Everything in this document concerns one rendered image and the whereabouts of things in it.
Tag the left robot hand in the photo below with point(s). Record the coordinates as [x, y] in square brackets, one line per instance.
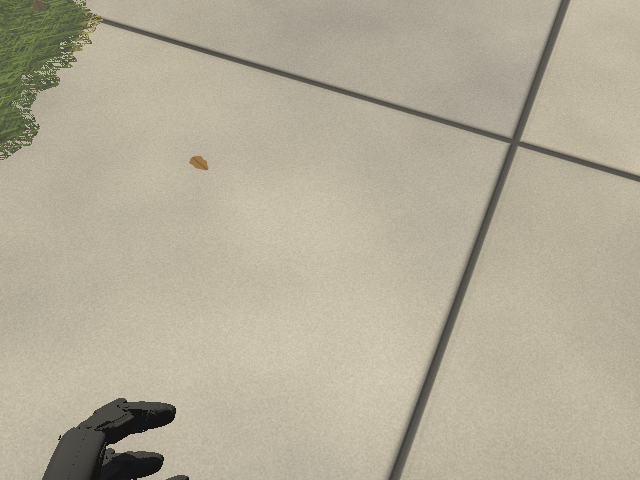
[81, 453]

